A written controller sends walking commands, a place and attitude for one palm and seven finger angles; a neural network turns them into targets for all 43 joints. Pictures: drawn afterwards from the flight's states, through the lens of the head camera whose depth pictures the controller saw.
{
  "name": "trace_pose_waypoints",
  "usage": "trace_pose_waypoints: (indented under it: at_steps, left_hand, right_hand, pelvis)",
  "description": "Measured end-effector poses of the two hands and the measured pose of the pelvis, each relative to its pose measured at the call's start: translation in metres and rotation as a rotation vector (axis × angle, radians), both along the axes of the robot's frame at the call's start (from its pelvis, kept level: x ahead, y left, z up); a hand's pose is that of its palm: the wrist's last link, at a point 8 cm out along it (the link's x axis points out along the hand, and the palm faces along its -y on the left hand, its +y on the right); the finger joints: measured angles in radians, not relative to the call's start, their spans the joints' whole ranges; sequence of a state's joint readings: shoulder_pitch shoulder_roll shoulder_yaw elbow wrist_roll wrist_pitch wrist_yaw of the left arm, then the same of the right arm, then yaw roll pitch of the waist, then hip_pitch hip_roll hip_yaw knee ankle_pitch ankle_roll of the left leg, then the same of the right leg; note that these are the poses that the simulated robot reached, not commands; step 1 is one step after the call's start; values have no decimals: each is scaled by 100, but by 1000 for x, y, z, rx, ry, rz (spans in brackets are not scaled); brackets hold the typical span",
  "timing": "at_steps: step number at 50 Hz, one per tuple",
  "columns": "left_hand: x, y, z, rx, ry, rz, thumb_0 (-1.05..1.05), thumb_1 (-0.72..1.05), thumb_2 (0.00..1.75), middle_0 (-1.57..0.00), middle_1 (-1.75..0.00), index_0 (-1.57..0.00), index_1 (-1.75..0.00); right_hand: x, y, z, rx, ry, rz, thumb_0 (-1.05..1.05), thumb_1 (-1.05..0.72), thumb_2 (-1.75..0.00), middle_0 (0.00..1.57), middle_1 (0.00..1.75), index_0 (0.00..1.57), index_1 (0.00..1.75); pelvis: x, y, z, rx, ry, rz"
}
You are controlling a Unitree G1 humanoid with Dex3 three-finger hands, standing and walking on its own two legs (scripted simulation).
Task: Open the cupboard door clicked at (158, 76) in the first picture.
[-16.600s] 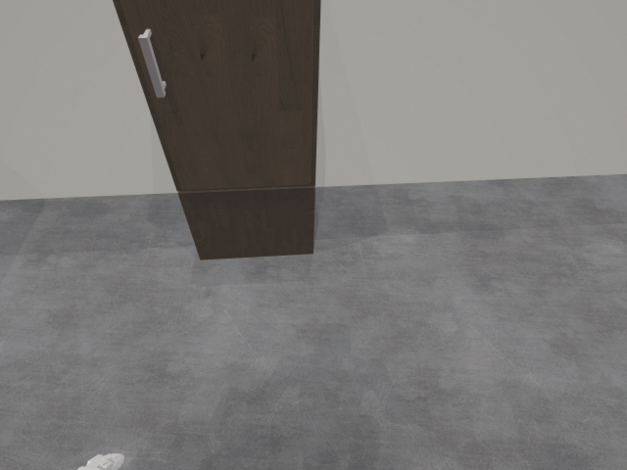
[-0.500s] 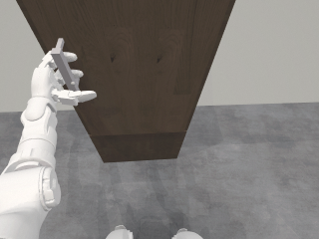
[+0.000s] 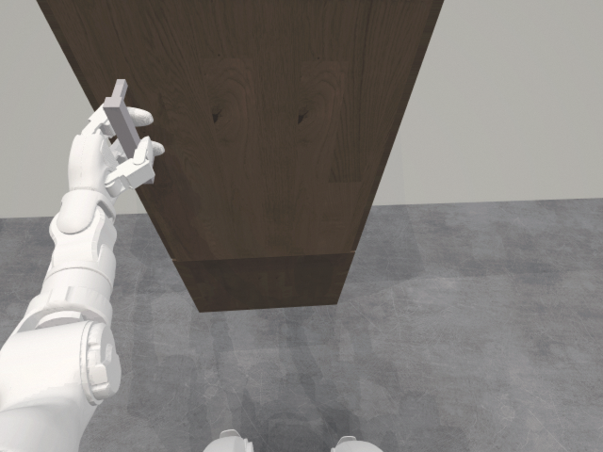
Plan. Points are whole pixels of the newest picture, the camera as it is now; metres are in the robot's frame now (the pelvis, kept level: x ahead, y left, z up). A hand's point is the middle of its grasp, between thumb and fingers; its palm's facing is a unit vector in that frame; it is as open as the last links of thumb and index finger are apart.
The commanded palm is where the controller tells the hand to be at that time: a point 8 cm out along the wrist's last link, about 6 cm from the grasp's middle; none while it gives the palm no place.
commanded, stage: pull the door open along its arc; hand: left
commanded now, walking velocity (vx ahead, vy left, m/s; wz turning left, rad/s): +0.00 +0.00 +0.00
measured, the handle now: (134, 135) +0.53 +0.21 +0.10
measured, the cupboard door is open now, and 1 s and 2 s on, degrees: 0 41 37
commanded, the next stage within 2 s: open thumb and fingers to let go in 0.98 s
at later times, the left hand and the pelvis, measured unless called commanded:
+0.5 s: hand (153, 216) +0.39 +0.16 +0.10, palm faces +0.07 -1.00 +0.06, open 5.9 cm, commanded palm +0.33 +0.20 +0.10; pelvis +0.01 +0.00 +0.01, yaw +0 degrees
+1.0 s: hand (248, 328) +0.24 +0.05 +0.10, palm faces +0.30 -0.95 -0.01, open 5.7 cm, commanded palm +0.18 +0.08 +0.10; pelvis +0.01 -0.03 +0.01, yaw +3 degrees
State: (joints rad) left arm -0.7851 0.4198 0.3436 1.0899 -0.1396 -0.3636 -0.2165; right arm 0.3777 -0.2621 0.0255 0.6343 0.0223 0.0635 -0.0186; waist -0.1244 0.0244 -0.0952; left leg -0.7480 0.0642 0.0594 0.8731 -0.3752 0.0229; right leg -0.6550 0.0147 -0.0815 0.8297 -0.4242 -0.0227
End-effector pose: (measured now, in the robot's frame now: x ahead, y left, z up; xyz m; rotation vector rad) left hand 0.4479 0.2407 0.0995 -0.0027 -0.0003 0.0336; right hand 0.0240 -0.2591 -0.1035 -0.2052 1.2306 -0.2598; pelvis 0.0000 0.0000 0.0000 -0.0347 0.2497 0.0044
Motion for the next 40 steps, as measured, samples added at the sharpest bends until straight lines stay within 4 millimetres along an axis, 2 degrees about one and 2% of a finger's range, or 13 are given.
trace_pose_waypoints:
  at_steps: [10,17,22,25,34,40]
  left_hand:
    - [-8,-1,-1,-2,-9,2,0,75,81,-37,-135,-37,-135]
    - [-36,-6,-2,1,-32,-19,0,75,79,-37,-135,-35,-134]
    - [-67,-15,-2,-3,-43,-39,0,74,78,-37,-135,-35,-134]
    - [-87,-25,-3,-50,-47,41,1,72,78,-37,-135,-35,-132]
    - [-154,-75,-2,-71,-38,352,0,72,81,-35,-135,-36,-131]
    - [-192,-107,2,-38,5,422,-1,73,81,-34,-135,-36,-133]
  right_hand:
    - [-3,-3,1,-1,-7,-7,1,-91,-90,20,30,20,30]
    - [13,-1,5,24,-62,-7,1,-91,-90,20,30,20,30]
    - [42,4,10,46,-152,25,1,-91,-90,20,30,20,30]
    - [67,9,14,60,-221,69,1,-91,-90,20,30,20,30]
    - [146,37,31,119,-408,255,1,-91,-90,20,30,20,30]
    - [176,51,45,140,-477,315,1,-91,-90,20,30,20,30]
  pelvis:
    - [-1,-1,1,2,-8,-5]
    - [3,-1,6,8,-35,-14]
    - [6,-1,9,12,-63,-12]
    - [6,0,11,14,-79,-9]
    - [4,-6,11,27,-124,20]
    - [4,-14,12,32,-165,45]
